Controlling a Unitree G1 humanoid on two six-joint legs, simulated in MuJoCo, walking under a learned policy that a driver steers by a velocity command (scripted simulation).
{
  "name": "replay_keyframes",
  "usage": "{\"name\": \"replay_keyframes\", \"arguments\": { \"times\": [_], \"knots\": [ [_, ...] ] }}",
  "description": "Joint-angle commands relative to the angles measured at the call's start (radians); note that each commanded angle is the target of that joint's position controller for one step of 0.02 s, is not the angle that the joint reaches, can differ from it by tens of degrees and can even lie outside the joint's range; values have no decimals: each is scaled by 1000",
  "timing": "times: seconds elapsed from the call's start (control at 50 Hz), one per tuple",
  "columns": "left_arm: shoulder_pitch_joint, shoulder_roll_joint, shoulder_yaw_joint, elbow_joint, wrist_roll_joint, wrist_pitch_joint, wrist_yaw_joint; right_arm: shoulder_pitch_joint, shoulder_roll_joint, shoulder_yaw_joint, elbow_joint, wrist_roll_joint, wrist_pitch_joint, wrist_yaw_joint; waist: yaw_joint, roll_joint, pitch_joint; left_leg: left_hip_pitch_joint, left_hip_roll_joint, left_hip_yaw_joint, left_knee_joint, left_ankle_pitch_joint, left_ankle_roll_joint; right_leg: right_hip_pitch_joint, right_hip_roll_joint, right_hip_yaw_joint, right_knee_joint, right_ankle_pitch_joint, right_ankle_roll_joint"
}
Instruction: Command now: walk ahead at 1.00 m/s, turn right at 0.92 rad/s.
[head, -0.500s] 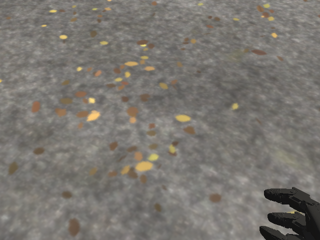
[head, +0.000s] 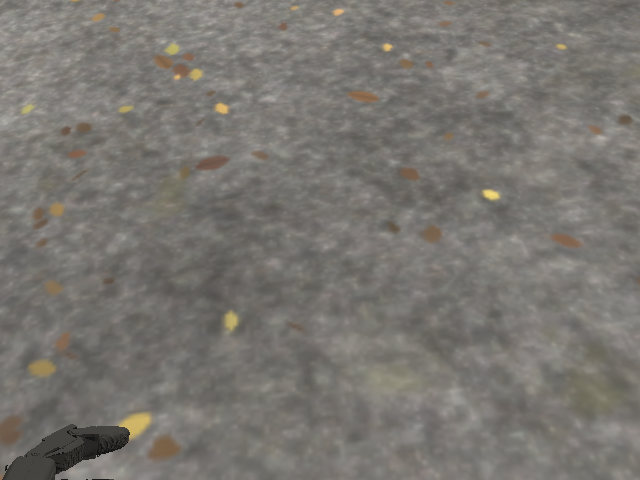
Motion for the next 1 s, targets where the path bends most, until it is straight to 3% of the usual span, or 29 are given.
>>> {"name": "replay_keyframes", "arguments": {
  "times": [0.02, 0.04, 0.06, 0.08, 0.1, 0.12, 0.16, 0.18, 0.28, 0.34, 0.4, 0.46, 0.5, 0.52, 0.54, 0.56, 0.58, 0.6, 0.62, 0.64, 0.7, 0.78, 0.82, 0.9, 0.92, 0.94, 0.96, 0.98, 1.0],
  "knots": [
    [564, 232, 111, 108, -14, 29, 23, -186, -174, -27, -133, 3, -18, -2, 363, -3, -192, -597, 101, -70, 794, 951, 99, 951, 100, 39, -36, -37, -102],
    [473, 297, 102, 90, -10, 28, 26, -86, 27, 34, -172, -32, -53, 12, 179, -411, -171, -944, -103, -162, 1262, -106, 62, 1073, -16, 392, -89, -3, -212],
    [413, 270, 82, 11, 20, -5, 18, -40, -13, 52, -252, 6, -98, 20, 134, -371, -438, -1122, -121, -409, 1335, -87, 97, 1181, -217, 969, -423, -589, -369],
    [414, 191, 75, 3, 21, -26, 17, -225, -132, 29, -264, 37, -116, 16, 203, -132, -298, -1129, -65, -429, 1222, 49, 134, 1037, -206, 1006, -560, -728, -276],
    [377, 186, 70, 19, 30, -48, 14, -288, -115, 31, -286, 44, -116, 7, 149, 5, -140, -1126, -42, -412, 1114, 107, 138, 852, -192, 964, -582, -675, -241],
    [305, 144, 54, 18, 37, -64, 13, -248, -87, 41, -248, 18, -103, -4, 90, 101, -106, -1036, 18, -420, 1032, 155, 134, 706, -177, 853, -553, -550, -213],
    [196, 87, 32, 4, 63, -72, 28, -135, -85, 36, -190, 10, -58, 2, 16, 34, -54, -901, 87, -416, 937, 212, 113, 477, -112, 650, -539, -410, -192],
    [193, 63, 22, 21, 54, -74, 32, -134, -76, 35, -181, 11, -40, 2, 11, 13, -18, -891, 109, -394, 889, 218, 103, 415, -97, 561, -554, -348, -178],
    [278, 49, 6, 89, 46, -98, 60, -353, -4, 68, -228, -3, -27, 10, 117, 14, 71, -951, 104, -294, 514, 649, 78, 390, -12, 211, -627, -47, -97],
    [340, 75, 8, 133, 45, -113, 67, -430, 19, 73, -237, 22, -42, 38, 170, 7, 91, -884, 44, -269, 334, 853, 101, 463, -52, 119, -701, 3, -41],
    [376, 73, 7, 177, 51, -95, 68, -491, -5, 59, -262, 38, -56, 73, 179, 1, 113, -954, -15, -235, 190, 823, 141, 694, -77, 51, -684, 184, 20],
    [332, 135, 20, 174, 86, -68, 86, -397, -57, 30, -266, 43, -50, 92, 91, -98, -21, -847, -128, -128, 218, 663, 182, 900, -110, -3, -486, 938, 79],
    [242, 170, 35, 150, 112, -41, 104, -60, -138, -11, -194, 53, -13, 73, -93, -166, -166, -566, -158, -129, 318, 490, 230, 874, -135, -10, -98, 1318, 94],
    [131, 185, 40, 115, 101, -37, 106, 210, -178, -30, -126, 44, 4, 56, -243, -93, -231, -242, -104, -238, 264, 510, 272, 643, -91, -24, 290, 1186, 103],
    [233, -29, -15, 92, 118, -64, 81, 250, -180, -15, -81, 35, 9, 50, -113, 322, -249, 102, -2, -454, 394, 345, 379, 140, 96, 56, 755, -308, 138],
    [287, -32, -43, 29, 21, -113, 52, 163, -159, -13, -136, -1, -4, 46, -38, 399, -386, 220, 200, -1115, 53, -202, 560, -131, 189, 216, 929, -517, 141],
    [165, 71, -28, 15, 5, -143, 40, 137, -98, -11, -159, -10, -8, 35, -93, 170, -292, 129, 189, -1170, -111, -289, 474, -141, 119, 270, 806, -365, 64],
    [90, 76, -27, -20, 3, -156, 38, 84, -79, -2, -163, -18, -17, 40, -37, 3, -180, -41, 171, -1106, -137, -199, 428, -107, 83, 264, 685, -292, 39],
    [71, 55, -31, -16, 27, -158, 43, 25, -83, -2, -175, -14, -28, 49, 18, -105, -100, -208, 132, -1048, -147, -91, 424, -50, 62, 261, 597, -272, 40],
    [96, 47, -28, -8, 51, -153, 50, -35, -89, -3, -191, -13, -34, 47, 67, -115, -66, -323, 80, -976, -152, 4, 432, 7, 38, 276, 527, -253, 56],
    [113, 58, -19, -1, 64, -122, 69, -79, -59, 6, -193, 14, -28, 34, 113, -53, 20, -514, -4, -799, -172, 220, 429, 52, -10, 245, 348, -236, 123],
    [-124, -23, -41, -96, 77, -121, 70, -32, -65, 5, -156, 30, -15, 1, 16, 28, 79, -739, -107, -650, -170, 352, 356, 216, 45, 154, -65, 79, 184],
    [-168, -23, -31, -116, 57, -127, 66, 11, -78, -3, -130, 37, -8, -2, -23, 60, 32, -758, -107, -676, -161, 315, 313, 365, 93, 146, -185, 213, 194],
    [-190, 58, 14, -134, 8, -140, 71, 26, -61, -10, -100, 46, 4, -13, -12, 107, 3, -495, -64, -767, -6, 391, 268, 384, 87, 218, -350, 148, 187],
    [-130, 96, 35, -123, 12, -146, 74, 13, -75, -18, -102, 38, 13, -15, 28, 115, -36, -428, -75, -765, 112, 592, 238, 439, 104, 200, -374, 97, 166],
    [14, 121, 54, -104, 20, -151, 77, -22, -93, -24, -117, 27, 25, -12, 119, 125, -149, -406, -106, -728, 316, 758, 191, 601, 77, 190, -371, 120, 135],
    [257, 143, 59, -68, 35, -141, 84, -63, -36, -4, -159, -4, 35, -10, 217, 121, -347, -533, -119, -673, 634, 651, 148, 912, -77, 283, -228, 142, 73],
    [340, 230, 66, -23, 80, -133, 70, 151, 99, 40, -190, 15, 28, 0, 102, -385, -559, -918, -271, -537, 1027, -168, 84, 1324, -426, 822, -253, 327, -164],
    [339, 155, 63, -23, 62, -118, 58, 165, -24, 37, -177, 32, 39, -5, 124, -375, -626, -1017, -128, -519, 1192, -143, 69, 1320, -452, 968, -281, 96, -178]
  ]
}}
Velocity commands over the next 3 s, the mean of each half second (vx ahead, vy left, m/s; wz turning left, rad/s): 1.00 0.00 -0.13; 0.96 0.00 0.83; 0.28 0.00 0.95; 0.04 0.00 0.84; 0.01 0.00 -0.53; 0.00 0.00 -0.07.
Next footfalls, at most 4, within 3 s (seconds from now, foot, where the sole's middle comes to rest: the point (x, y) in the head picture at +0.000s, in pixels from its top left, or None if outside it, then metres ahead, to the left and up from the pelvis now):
0.02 right None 0.23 -0.07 -0.73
0.52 left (318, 366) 0.72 0.03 -0.73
0.96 right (347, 215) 1.15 -0.08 -0.73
1.38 left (227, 217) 1.19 0.25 -0.73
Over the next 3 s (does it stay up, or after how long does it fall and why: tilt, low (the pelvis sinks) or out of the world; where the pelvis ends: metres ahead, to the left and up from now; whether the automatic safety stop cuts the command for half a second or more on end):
stays up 1.27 0.13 0.03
